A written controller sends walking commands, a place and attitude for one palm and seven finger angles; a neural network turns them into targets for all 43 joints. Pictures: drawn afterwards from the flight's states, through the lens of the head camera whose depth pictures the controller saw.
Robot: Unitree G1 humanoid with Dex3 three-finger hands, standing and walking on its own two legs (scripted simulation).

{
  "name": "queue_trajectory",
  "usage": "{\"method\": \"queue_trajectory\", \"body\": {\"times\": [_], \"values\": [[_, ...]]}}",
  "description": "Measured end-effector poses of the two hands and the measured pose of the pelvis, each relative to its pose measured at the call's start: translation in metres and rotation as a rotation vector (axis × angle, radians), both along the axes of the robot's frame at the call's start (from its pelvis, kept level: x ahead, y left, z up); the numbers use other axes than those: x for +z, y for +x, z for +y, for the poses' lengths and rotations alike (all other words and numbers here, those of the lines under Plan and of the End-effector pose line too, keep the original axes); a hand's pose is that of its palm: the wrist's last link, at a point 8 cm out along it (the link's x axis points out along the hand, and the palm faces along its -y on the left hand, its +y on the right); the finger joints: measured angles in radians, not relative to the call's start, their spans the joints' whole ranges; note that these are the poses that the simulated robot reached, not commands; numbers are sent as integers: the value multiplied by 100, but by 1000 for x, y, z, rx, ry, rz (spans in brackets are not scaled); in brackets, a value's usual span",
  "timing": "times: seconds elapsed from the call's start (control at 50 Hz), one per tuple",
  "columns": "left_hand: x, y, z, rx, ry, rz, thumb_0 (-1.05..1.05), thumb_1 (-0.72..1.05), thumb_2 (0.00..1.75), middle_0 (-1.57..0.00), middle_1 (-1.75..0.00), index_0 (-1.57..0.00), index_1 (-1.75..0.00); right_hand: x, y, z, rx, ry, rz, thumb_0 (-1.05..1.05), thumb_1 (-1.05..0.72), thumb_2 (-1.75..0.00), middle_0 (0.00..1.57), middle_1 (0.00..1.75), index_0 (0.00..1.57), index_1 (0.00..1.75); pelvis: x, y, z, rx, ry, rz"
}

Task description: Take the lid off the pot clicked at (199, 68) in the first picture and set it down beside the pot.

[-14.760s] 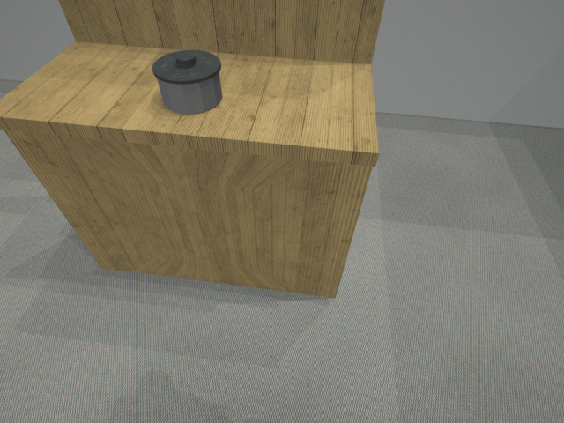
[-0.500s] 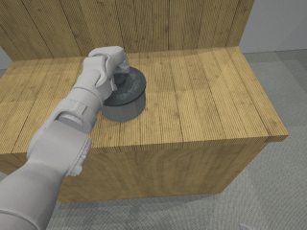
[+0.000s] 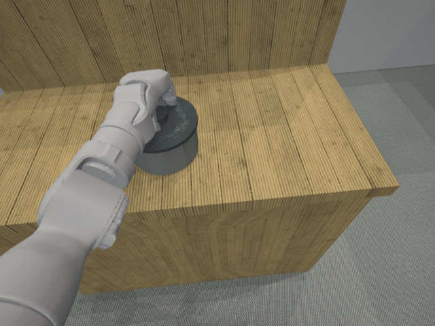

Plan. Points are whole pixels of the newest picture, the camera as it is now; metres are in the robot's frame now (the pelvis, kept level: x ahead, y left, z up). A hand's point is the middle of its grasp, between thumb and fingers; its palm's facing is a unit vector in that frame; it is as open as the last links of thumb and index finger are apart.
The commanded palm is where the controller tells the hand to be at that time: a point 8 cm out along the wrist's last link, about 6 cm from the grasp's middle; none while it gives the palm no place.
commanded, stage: close the fingers and squeeze the knob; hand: left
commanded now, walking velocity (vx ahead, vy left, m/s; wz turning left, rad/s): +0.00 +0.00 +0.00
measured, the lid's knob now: (156, 115) +0.51 +0.09 +0.10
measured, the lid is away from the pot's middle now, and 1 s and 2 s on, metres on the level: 0.00 0.00 0.01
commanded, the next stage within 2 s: lift the lid straight up in 1.50 s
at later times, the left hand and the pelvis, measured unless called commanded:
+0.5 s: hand (157, 112) +0.49 +0.08 +0.13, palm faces -0.37 -0.04 -0.93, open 9.2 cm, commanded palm +0.50 +0.08 +0.18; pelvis +0.00 +0.00 +0.00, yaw +0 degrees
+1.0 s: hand (157, 112) +0.49 +0.08 +0.13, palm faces -0.37 -0.06 -0.93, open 7.4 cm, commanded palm +0.50 +0.09 +0.18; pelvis +0.00 +0.00 +0.00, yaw +0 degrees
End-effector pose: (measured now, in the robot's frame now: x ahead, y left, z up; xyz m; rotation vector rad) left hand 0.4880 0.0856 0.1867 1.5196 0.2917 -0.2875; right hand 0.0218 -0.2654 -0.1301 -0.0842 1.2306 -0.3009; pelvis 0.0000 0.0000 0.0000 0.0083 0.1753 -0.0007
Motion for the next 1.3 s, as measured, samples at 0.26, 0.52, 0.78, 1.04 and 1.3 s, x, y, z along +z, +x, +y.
{"method": "queue_trajectory", "body": {"times": [0.26, 0.52, 0.78, 1.04, 1.3], "values": [[-3, 0, -1, 8, -3, 3, 0, -13, 109, -55, -59, -58, -61, 1, 15, 0, 10, -1, -40, 1, -91, -90, 20, 30, 20, 30, 0, 0, -1, 1, 1, 2], [-3, 7, -7, 3, -11, 5, 0, 2, 100, -52, -86, -56, -88, -2, 21, 2, 21, 12, -28, 1, -91, -90, 21, 30, 20, 30, -1, 5, -2, 4, 2, 14], [-3, 5, -8, 3, -33, 3, 0, 12, 90, -57, -97, -63, -100, 0, 27, 0, 20, 11, -35, 1, -91, -90, 20, 30, 20, 30, 0, 7, -3, 0, 1, 5], [-2, 4, -5, 8, -33, 7, -3, 19, 80, -57, -95, -72, -104, 3, 24, -1, 11, -4, -41, 1, -91, -90, 20, 30, 20, 30, 0, 3, -2, -2, -2, 4], [-3, 1, 0, -1, -48, 2, -5, 22, 81, -54, -94, -83, -108, 3, 10, 3, -10, -3, -30, 1, -91, -90, 20, 30, 20, 30, 1, 1, 0, -10, -3, -3]]}}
